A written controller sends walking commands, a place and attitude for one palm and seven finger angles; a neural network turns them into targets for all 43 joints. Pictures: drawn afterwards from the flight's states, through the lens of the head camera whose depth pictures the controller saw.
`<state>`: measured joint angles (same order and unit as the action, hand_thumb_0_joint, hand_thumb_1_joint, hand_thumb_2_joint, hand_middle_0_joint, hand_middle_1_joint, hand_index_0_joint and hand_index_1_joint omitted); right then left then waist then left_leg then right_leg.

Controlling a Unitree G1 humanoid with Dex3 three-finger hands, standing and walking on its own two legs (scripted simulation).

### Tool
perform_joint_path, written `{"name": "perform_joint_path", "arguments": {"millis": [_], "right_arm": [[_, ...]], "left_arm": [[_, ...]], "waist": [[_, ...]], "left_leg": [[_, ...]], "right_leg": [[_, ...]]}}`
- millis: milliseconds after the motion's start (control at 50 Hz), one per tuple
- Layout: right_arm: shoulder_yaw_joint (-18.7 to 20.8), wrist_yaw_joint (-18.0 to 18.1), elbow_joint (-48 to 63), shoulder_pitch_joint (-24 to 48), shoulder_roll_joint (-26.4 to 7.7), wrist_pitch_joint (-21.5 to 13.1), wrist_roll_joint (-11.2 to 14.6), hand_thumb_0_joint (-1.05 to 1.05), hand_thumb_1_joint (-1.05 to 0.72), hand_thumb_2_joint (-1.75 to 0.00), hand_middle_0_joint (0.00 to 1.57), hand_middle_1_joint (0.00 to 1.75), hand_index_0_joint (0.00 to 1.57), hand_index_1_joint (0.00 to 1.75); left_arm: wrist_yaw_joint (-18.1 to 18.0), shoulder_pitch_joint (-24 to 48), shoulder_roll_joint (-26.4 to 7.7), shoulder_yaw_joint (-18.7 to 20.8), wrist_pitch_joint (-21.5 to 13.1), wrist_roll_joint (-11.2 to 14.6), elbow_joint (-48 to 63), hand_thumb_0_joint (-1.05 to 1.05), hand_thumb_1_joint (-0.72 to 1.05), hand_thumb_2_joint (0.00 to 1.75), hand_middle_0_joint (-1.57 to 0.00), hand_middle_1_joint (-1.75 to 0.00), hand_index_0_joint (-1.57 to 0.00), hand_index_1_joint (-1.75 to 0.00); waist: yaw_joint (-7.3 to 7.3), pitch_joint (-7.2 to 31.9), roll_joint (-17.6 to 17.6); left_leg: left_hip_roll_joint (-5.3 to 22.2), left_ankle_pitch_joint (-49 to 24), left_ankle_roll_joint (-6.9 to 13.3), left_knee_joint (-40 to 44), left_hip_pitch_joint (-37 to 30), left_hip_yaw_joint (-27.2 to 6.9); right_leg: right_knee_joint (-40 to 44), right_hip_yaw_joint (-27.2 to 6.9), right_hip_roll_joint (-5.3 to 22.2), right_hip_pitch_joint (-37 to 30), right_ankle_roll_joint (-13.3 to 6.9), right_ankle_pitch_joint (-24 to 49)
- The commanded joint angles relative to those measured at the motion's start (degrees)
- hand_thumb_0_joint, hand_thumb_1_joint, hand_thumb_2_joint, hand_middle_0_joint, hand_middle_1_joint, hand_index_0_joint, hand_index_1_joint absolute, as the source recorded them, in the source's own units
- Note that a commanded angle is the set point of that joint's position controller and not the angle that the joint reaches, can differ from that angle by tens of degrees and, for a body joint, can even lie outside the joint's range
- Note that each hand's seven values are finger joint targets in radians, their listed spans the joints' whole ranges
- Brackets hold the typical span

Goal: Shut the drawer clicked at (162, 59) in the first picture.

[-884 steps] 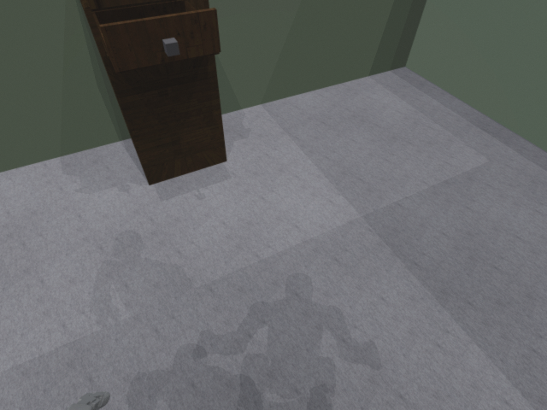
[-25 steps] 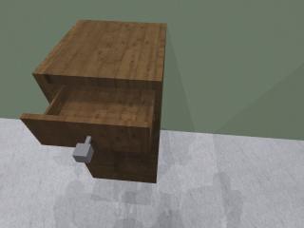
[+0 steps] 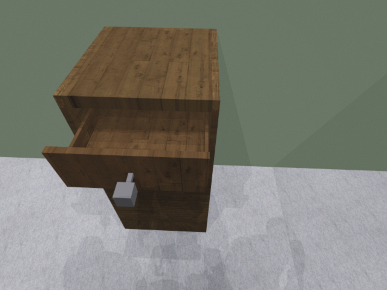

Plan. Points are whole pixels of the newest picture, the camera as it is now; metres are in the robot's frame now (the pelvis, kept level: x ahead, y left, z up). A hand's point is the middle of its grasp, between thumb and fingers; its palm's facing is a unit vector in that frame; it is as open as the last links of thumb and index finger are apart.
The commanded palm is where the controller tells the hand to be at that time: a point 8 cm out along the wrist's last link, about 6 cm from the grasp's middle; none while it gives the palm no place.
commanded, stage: raise the hand and make a fist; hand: left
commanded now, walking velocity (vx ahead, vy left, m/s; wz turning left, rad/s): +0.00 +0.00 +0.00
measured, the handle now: (127, 187) +0.35 +0.18 -0.01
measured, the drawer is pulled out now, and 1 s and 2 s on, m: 0.16 0.15 0.15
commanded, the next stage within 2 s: bring the fist close to the handle in 1.96 s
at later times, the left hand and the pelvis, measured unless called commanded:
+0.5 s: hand out of the picture +0.11 +0.15 -0.04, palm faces +0.05 -1.00 -0.02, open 5.9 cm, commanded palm +0.10 +0.21 -0.02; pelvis -0.03 -0.02 -0.07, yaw +2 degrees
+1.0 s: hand (104, 267) +0.16 +0.17 +0.03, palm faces +0.11 -0.99 -0.12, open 3.5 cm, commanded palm +0.11 +0.21 +0.03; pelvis -0.01 -0.04 -0.05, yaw +3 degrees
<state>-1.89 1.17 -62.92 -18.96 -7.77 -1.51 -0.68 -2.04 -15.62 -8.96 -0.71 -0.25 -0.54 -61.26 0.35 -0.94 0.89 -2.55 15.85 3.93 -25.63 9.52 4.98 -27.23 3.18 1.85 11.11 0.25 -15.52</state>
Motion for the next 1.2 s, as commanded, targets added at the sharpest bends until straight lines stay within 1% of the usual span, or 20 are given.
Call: {"name": "perform_joint_path", "arguments": {"millis": [0,20,40,60,80,100,120,180,280,340,400,500,580,660,740,860,940,1020,1100,1180], "right_arm": [[1.2,0.8,1.0,-2.8,-6.4,-1.0,-0.1,0.00,-0.90,-0.90,0.20,0.30,0.20,0.30],[1.2,0.8,0.8,-2.7,-6.6,-1.0,-0.1,0.00,-0.90,-0.90,0.20,0.30,0.20,0.30],[1.7,0.3,4.9,2.8,-8.7,-0.9,0.7,0.00,-0.90,-0.90,0.20,0.30,0.20,0.30],[4.3,2.2,24.8,2.0,-18.4,-9.7,3.0,0.00,-0.90,-0.90,0.20,0.30,0.20,0.30],[1.6,3.8,21.5,6.5,-12.9,-15.6,2.0,0.00,-0.90,-0.90,0.20,0.30,0.20,0.30],[2.6,3.8,17.1,6.0,-13.1,-17.5,2.1,0.00,-0.90,-0.90,0.20,0.30,0.20,0.30],[2.6,2.6,15.9,3.3,-10.3,-17.5,2.7,0.00,-0.90,-0.90,0.20,0.30,0.20,0.30],[4.6,1.7,23.4,5.5,-13.8,-19.7,1.5,0.00,-0.90,-0.90,0.20,0.30,0.20,0.30],[7.3,-1.0,32.2,10.6,-13.4,-16.4,1.3,0.00,-0.90,-0.90,0.20,0.30,0.20,0.30],[8.1,-3.8,38.0,13.5,-13.7,-15.4,1.0,0.00,-0.90,-0.90,0.20,0.30,0.20,0.30],[7.7,-4.4,40.4,12.1,-12.6,-15.1,0.5,0.00,-0.90,-0.90,0.20,0.30,0.20,0.30],[5.9,-1.5,42.2,9.7,-12.3,-14.2,1.1,0.00,-0.90,-0.90,0.20,0.30,0.20,0.30],[4.6,0.6,42.4,9.4,-13.5,-15.1,2.5,0.00,-0.90,-0.90,0.20,0.30,0.20,0.30],[4.2,2.0,43.7,9.0,-13.5,-13.6,3.8,0.00,-0.90,-0.90,0.20,0.30,0.20,0.30],[3.6,3.0,45.1,11.9,-11.1,-10.8,4.1,0.00,-0.90,-0.90,0.20,0.30,0.20,0.30],[4.2,2.5,41.7,10.5,-9.8,-11.4,3.5,0.00,-0.90,-0.90,0.20,0.30,0.20,0.30],[4.7,1.5,40.7,9.0,-11.0,-14.6,3.7,0.00,-0.90,-0.90,0.20,0.30,0.20,0.30],[5.0,1.8,40.2,8.3,-12.6,-17.2,4.3,0.00,-0.90,-0.90,0.20,0.30,0.20,0.30],[5.1,2.3,39.7,9.1,-12.9,-18.0,3.9,0.00,-0.90,-0.90,0.20,0.30,0.20,0.30],[4.3,1.6,41.3,9.2,-11.6,-17.5,3.6,0.00,-0.90,-0.90,0.20,0.30,0.20,0.30]], "left_arm": [[-0.2,-4.5,-4.2,0.7,-0.6,0.2,0.6,0.00,0.90,0.90,-0.20,-0.30,-0.20,-0.30],[-0.3,-4.6,-4.1,0.7,-0.6,0.2,0.5,0.00,0.90,0.90,-0.20,-0.30,-0.20,-0.30],[-2.5,-7.3,-5.9,0.5,-1.5,-0.6,-1.3,0.00,0.90,0.90,-0.20,-0.30,-0.20,-0.30],[-2.2,35.9,-21.0,11.3,-13.5,9.9,88.5,0.00,0.90,0.90,-0.22,-0.32,-0.22,-0.32],[-3.3,8.0,-14.9,7.4,-9.8,5.4,73.9,0.00,0.90,0.90,-0.24,-0.34,-0.24,-0.34],[-6.5,4.9,-9.9,4.3,-6.6,6.9,67.5,0.00,0.90,0.90,-0.26,-0.37,-0.26,-0.37],[-5.9,-10.4,4.3,-4.7,-1.3,7.0,57.7,0.00,0.90,0.90,-0.28,-0.39,-0.28,-0.39],[-3.6,-5.4,1.6,-3.1,-7.0,8.3,68.6,0.00,0.90,0.90,-0.34,-0.45,-0.34,-0.45],[9.2,-30.0,1.9,5.4,-22.5,12.1,55.1,0.00,0.90,0.90,-0.44,-0.56,-0.44,-0.56],[17.2,-28.0,-1.5,6.5,-33.9,12.8,63.1,0.00,0.90,0.90,-0.50,-0.62,-0.50,-0.62],[16.7,-20.4,-8.3,10.0,-38.0,11.3,77.6,0.00,0.90,0.90,-0.56,-0.69,-0.56,-0.69],[12.5,-7.1,-7.4,8.9,-38.3,14.4,90.1,0.00,0.90,0.90,-0.66,-0.80,-0.66,-0.80],[16.4,-4.8,-5.1,2.6,-34.8,14.8,84.7,0.00,0.90,0.90,-0.74,-0.88,-0.74,-0.88],[21.3,-9.8,-11.8,7.7,-22.8,14.7,78.1,0.00,0.90,0.90,-0.82,-0.97,-0.82,-0.97],[18.9,-14.5,-13.6,16.8,-13.8,18.2,79.5,0.00,0.90,0.90,-0.90,-1.06,-0.90,-1.06],[12.6,-17.6,-12.2,20.2,-20.1,19.0,82.2,0.00,0.90,0.90,-1.02,-1.19,-1.02,-1.19],[17.1,-19.8,-9.9,13.9,-25.7,17.6,83.6,0.00,0.90,0.90,-1.10,-1.27,-1.10,-1.27],[20.9,-17.4,-8.6,10.5,-26.3,19.8,83.2,0.00,0.90,0.90,-1.18,-1.36,-1.18,-1.36],[17.4,-15.9,-12.6,14.3,-25.6,18.2,86.7,0.00,0.90,0.90,-1.26,-1.45,-1.26,-1.45],[13.1,-16.8,-9.0,12.0,-23.3,16.8,89.8,0.00,0.90,0.90,-1.34,-1.53,-1.34,-1.53]], "waist": [[-1.09,-2.7,-0.2],[-1.02,-2.4,-0.5],[-2.32,-5.4,-7.4],[5.63,26.1,5.4],[-0.32,24.5,12.4],[0.80,19.7,13.1],[1.89,11.6,8.7],[2.82,2.3,0.9],[-3.16,4.0,-22.4],[-4.08,8.9,-3.8],[-4.21,17.8,12.7],[2.39,16.8,7.7],[4.85,13.1,0.9],[1.88,17.2,-3.3],[-2.63,20.8,-6.0],[-2.56,14.5,-3.7],[-0.19,15.8,0.1],[1.82,13.4,-3.4],[-0.38,13.7,0.4],[-1.20,14.9,2.9]], "left_leg": [[8.7,-9.6,-0.2,8.1,3.5,-10.3],[8.6,-10.4,-0.2,7.6,3.0,-10.2],[9.9,-19.4,-1.8,-2.6,7.1,-8.1],[4.2,-26.5,-4.2,1.4,-11.2,-9.5],[7.6,-34.8,-5.7,3.4,-15.6,-9.1],[7.1,-32.1,-8.1,4.9,-10.4,-8.9],[7.6,-27.3,-7.5,5.8,-7.2,-10.2],[5.6,-15.8,-5.9,-1.4,4.0,-11.3],[3.1,-10.4,-6.2,-14.1,22.9,-7.1],[2.1,-11.4,-6.7,-20.2,24.5,-5.0],[3.1,-12.5,-5.8,-24.5,23.5,-5.9],[3.0,3.5,-2.8,-27.8,26.6,-8.8],[2.7,12.3,-1.5,-29.4,32.1,-8.8],[2.0,6.6,-1.2,-29.1,33.3,-6.7],[1.5,1.7,-2.1,-26.6,32.3,-6.2],[2.1,-1.4,-3.0,-23.2,30.4,-6.4],[1.9,-4.7,-2.3,-23.3,26.4,-6.2],[1.8,-1.1,-1.9,-22.4,25.0,-6.8],[2.1,-2.3,-1.7,-19.3,20.8,-6.8],[2.6,-5.3,-1.9,-16.4,16.8,-7.0]], "right_leg": [[2.8,-4.0,3.5,-1.8,-2.4,4.7],[2.8,-4.1,3.6,-1.7,-2.3,4.9],[3.5,-5.5,5.8,1.3,-1.4,19.6],[-1.2,-0.8,-0.6,-0.4,-1.9,19.0],[-6.5,-0.5,-1.4,3.2,-2.7,5.4],[-9.3,0.8,-1.5,7.1,-1.9,-1.6],[-9.7,0.9,-1.3,12.2,-1.3,-4.4],[-6.5,2.4,-1.2,14.8,-1.5,-3.3],[-14.5,4.4,-3.0,19.2,-2.1,2.8],[-22.2,2.7,-2.3,22.3,-3.3,5.9],[-27.5,0.8,-2.3,28.1,-3.6,1.6],[-24.8,-1.3,-3.3,33.8,-2.9,-7.0],[-19.9,-4.4,-2.8,33.4,-2.0,-16.6],[-14.6,-9.0,-0.7,22.6,-0.9,-14.4],[-13.4,-11.0,1.9,11.1,1.2,-3.6],[-13.7,-9.4,1.6,11.0,1.7,6.6],[-13.9,-9.0,1.6,12.5,2.8,12.7],[-10.6,-8.5,1.2,15.8,2.2,3.2],[-11.3,-4.7,-0.7,15.9,-0.7,-1.6],[-13.5,-0.1,-1.8,15.1,-1.6,2.8]]}}
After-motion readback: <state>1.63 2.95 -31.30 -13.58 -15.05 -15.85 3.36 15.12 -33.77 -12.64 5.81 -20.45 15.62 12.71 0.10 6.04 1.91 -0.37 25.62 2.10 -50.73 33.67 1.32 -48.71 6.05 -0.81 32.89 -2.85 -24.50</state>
